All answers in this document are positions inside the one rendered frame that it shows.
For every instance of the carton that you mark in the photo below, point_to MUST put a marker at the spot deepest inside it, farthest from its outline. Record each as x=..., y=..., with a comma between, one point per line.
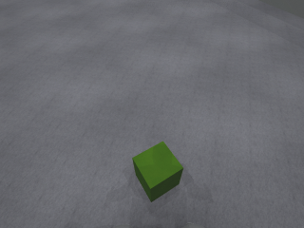
x=158, y=170

